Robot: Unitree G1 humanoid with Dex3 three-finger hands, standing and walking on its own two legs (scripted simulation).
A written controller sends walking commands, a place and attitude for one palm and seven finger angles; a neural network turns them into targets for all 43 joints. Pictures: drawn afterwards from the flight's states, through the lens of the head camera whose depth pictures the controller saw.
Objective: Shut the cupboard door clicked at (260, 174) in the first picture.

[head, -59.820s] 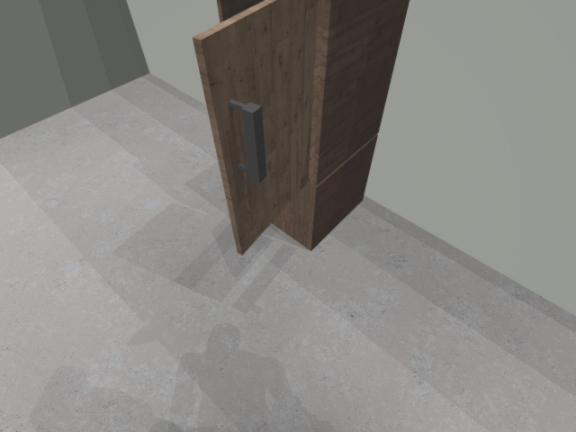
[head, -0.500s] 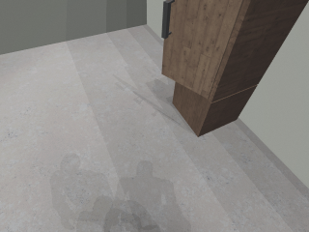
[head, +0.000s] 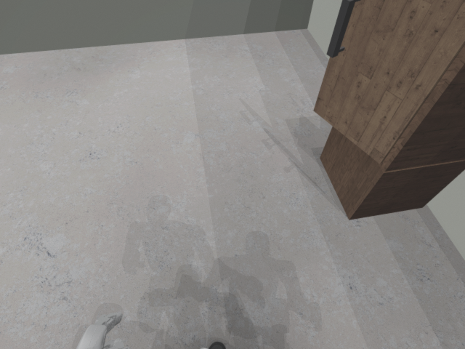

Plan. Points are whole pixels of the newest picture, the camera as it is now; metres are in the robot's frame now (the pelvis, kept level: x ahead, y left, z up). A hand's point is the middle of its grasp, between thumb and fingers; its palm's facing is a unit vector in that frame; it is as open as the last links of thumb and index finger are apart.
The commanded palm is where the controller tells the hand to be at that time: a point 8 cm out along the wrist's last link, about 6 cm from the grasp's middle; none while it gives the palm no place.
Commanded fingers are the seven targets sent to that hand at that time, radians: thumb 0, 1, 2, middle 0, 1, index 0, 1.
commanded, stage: walk to a spot facing it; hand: left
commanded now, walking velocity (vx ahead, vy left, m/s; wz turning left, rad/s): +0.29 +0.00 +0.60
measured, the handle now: (344, 27) +0.99 -0.35 +0.03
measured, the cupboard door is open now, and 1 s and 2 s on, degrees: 24 24 24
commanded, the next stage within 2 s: turn to face it in 0.94 s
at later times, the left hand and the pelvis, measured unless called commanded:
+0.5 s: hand out of the picture -0.05 +0.18 -0.19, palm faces +0.42 -0.88 -0.21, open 7.4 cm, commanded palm none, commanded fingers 0.00 0.90 0.90 -0.20 -0.30 -0.20 -0.30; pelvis +0.12 +0.05 -0.03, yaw +22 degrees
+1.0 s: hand (90, 227) +0.40 +0.35 -0.16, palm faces +0.34 -0.92 -0.19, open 7.4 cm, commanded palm none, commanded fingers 0.00 0.90 0.90 -0.20 -0.30 -0.20 -0.30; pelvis +0.34 +0.14 -0.02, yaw +25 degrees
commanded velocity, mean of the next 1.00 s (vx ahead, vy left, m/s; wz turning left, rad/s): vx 0.33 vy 0.00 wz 0.31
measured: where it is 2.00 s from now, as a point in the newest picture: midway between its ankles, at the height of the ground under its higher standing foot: (183, 272)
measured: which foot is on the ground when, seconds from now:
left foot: down 0.00-0.02, up 0.04-0.46, down 0.48-1.00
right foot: up 0.00-0.02, down 0.04-0.48, up 0.50-0.98, down 1.00-1.00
